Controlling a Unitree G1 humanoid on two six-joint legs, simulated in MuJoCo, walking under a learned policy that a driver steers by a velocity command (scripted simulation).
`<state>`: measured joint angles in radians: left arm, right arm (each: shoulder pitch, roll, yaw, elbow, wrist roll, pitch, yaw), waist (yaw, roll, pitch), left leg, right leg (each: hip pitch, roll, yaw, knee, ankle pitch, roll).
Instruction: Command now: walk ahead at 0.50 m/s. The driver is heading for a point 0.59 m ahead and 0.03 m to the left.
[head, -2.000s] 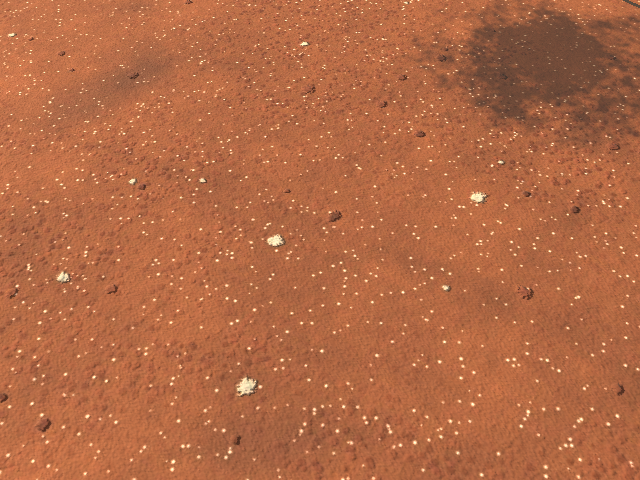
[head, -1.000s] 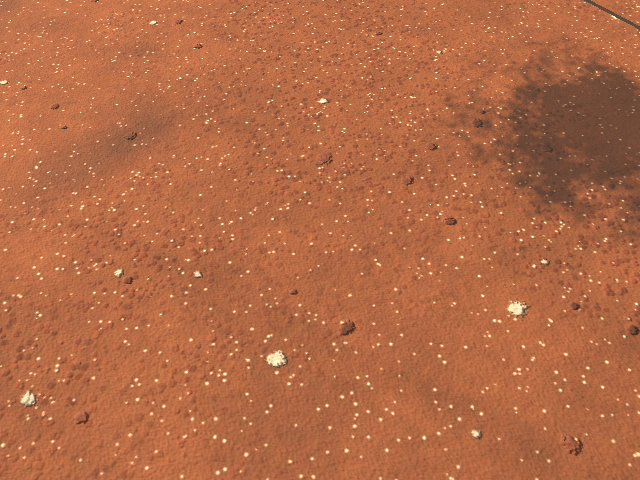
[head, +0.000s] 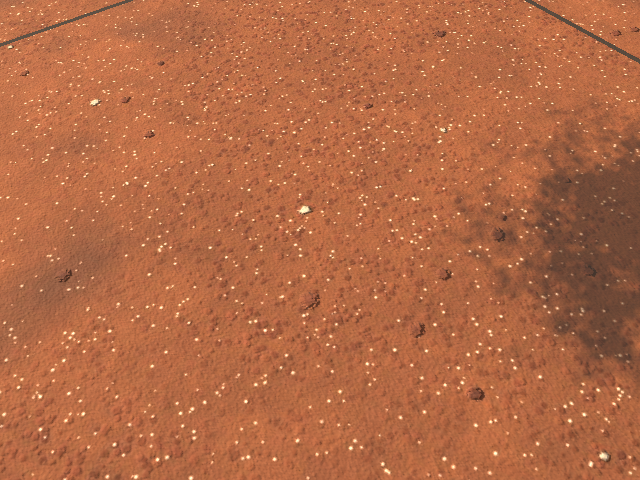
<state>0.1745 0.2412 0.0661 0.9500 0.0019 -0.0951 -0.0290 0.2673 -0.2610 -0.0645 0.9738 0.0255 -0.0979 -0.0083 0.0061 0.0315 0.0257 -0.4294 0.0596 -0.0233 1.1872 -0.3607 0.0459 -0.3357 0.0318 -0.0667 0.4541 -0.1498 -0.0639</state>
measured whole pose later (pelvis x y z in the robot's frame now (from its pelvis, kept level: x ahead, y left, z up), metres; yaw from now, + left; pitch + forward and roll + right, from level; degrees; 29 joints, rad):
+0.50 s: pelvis +0.29 +0.07 -0.01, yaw +0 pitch +2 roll -1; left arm 0.32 0.26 0.06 1.02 -0.03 -0.09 0.00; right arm 0.10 -0.24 -0.06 0.89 0.01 -0.10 0.03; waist 0.02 -0.01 0.03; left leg -0.42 -0.01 0.05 0.54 -0.15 0.06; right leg -0.30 -0.02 0.03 1.13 -0.44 -0.04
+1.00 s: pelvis +0.51 +0.04 -0.01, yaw +1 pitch +2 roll +1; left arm 0.06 0.21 0.04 0.93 0.01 -0.06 -0.01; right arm 0.24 -0.25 -0.05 1.00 0.01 -0.04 -0.02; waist -0.03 0.02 0.03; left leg -0.29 -0.01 -0.02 0.96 -0.60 -0.03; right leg -0.44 0.01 -0.04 0.49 -0.08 -0.04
